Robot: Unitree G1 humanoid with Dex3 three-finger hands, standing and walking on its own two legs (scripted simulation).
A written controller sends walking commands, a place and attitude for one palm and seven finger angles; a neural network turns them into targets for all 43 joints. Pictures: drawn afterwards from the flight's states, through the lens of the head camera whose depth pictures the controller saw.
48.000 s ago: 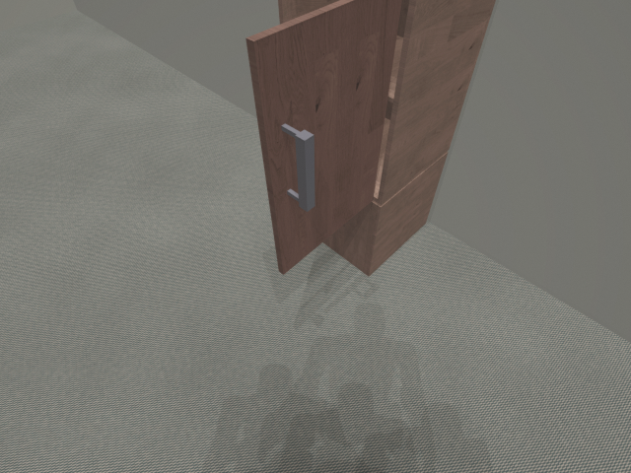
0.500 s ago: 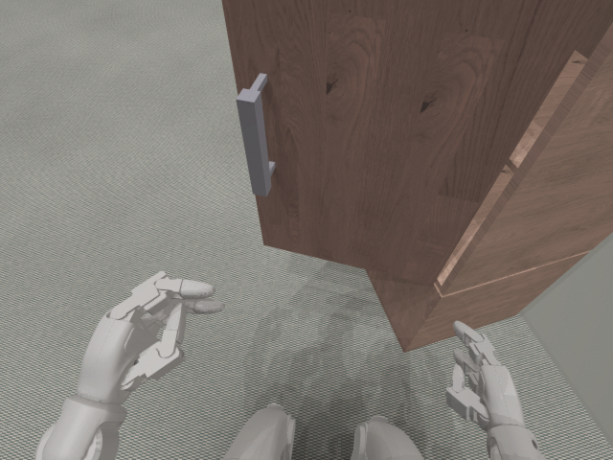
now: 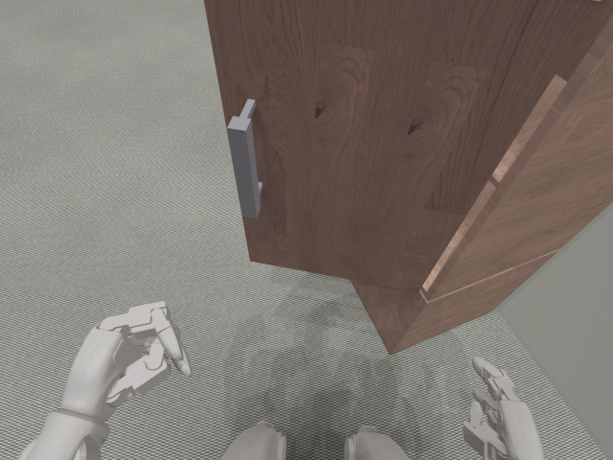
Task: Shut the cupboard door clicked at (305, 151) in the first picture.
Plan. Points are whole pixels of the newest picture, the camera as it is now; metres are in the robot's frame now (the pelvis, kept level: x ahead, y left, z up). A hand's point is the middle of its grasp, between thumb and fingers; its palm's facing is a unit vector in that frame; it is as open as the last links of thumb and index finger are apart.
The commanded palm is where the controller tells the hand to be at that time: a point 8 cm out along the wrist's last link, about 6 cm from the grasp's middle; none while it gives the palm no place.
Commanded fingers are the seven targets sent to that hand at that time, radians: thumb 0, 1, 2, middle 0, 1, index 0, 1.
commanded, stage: raise the hand and make a fist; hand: left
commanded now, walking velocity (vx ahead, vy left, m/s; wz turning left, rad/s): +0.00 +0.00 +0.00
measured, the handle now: (250, 162) +0.50 +0.12 +0.08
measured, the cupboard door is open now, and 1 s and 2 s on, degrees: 57 57 57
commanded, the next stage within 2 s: bring the fist close to the handle in 0.76 s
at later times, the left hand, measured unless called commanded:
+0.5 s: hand (135, 339) +0.23 +0.20 +0.08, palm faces -0.10 -0.99 -0.05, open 3.1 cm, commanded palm +0.21 +0.25 +0.09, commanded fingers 0.00 0.90 0.90 -1.30 -1.50 -1.30 -1.50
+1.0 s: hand (156, 337) +0.23 +0.18 +0.08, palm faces -0.09 -0.99 -0.05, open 3.1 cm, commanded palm +0.23 +0.23 +0.09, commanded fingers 0.00 0.90 0.90 -1.30 -1.50 -1.30 -1.50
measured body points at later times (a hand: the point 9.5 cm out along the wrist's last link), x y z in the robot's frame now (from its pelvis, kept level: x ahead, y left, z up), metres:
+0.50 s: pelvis +0.01 +0.01 +0.02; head +0.05 +0.01 +0.47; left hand +0.23 +0.25 +0.09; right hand +0.18 -0.22 -0.05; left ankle +0.02 +0.07 -0.66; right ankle +0.04 -0.10 -0.66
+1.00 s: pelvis +0.01 -0.01 +0.02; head +0.06 +0.00 +0.46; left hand +0.23 +0.23 +0.09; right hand +0.19 -0.24 -0.05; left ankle +0.02 +0.07 -0.66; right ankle +0.04 -0.10 -0.66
